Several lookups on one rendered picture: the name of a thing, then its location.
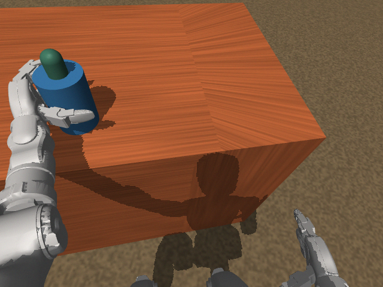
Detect right robot arm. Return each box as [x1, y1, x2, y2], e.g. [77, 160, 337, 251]
[315, 275, 349, 287]

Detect left robot arm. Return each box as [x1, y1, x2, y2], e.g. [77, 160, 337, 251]
[0, 115, 68, 287]

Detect right robot hand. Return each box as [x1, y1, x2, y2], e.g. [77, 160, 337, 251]
[279, 209, 339, 287]

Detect left robot hand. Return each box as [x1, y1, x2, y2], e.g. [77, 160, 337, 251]
[8, 59, 95, 128]

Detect bottle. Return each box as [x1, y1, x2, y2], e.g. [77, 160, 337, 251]
[32, 48, 99, 135]

